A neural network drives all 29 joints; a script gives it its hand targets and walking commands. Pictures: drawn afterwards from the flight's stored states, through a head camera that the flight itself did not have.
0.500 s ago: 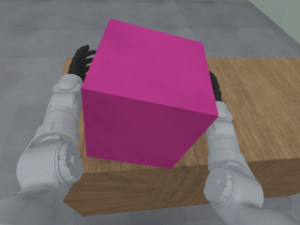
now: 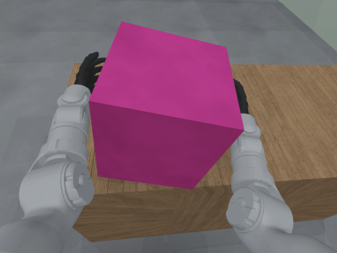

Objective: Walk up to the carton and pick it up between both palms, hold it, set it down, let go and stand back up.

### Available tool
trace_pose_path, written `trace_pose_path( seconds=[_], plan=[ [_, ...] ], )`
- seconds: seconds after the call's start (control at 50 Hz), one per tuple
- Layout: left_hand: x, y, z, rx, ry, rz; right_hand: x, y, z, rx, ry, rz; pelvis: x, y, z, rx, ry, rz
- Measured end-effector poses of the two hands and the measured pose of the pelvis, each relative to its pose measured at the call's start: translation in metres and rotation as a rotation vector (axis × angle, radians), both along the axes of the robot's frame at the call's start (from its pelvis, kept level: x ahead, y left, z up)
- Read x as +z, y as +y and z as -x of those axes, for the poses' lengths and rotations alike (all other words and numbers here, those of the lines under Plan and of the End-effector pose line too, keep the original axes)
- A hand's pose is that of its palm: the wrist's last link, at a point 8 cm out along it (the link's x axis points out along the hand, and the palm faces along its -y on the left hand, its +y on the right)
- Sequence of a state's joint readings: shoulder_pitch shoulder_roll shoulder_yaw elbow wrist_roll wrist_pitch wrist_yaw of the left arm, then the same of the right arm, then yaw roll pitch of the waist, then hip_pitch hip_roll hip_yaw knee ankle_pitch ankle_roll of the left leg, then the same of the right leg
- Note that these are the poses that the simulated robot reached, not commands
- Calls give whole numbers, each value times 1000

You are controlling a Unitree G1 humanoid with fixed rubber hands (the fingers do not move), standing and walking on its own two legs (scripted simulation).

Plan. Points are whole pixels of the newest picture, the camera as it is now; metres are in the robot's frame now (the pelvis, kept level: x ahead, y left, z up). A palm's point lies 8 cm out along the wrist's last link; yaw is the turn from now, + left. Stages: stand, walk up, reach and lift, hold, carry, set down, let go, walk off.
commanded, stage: set down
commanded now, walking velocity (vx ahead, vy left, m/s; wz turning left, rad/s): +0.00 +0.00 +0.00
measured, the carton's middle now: (160, 113) +0.44 +0.02 +0.06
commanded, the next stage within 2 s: none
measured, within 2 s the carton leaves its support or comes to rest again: rests again in 1.22 s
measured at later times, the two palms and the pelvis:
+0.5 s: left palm (82, 90) +0.45 +0.20 +0.13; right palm (235, 112) +0.42 -0.17 +0.11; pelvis +0.00 +0.00 +0.00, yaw +0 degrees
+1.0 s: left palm (80, 100) +0.44 +0.21 +0.10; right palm (230, 112) +0.42 -0.16 +0.10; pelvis +0.00 +0.00 +0.00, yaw +1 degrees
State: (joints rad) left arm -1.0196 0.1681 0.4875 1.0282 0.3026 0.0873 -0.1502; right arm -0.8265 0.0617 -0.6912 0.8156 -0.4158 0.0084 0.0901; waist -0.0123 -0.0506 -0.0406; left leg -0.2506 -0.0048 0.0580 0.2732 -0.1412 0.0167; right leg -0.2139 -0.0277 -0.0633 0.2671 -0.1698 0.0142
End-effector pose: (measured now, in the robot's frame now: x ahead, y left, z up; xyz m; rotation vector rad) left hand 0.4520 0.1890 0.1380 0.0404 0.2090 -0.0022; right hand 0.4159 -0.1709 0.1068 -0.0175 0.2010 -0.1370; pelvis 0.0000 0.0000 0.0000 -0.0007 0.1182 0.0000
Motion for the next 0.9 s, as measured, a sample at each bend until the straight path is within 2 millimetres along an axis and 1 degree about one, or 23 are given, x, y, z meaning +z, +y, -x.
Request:
trace_pose_path(
  seconds=[0.64,0.9],
  plan=[
    [-12,10,4,-2,14,4,0,8,-2,8,-26,15,0,3,0,5,-3,0],
    [-27,16,8,19,30,-2,-2,13,-6,29,-26,30,0,3,0,11,8,1]
  ],
)
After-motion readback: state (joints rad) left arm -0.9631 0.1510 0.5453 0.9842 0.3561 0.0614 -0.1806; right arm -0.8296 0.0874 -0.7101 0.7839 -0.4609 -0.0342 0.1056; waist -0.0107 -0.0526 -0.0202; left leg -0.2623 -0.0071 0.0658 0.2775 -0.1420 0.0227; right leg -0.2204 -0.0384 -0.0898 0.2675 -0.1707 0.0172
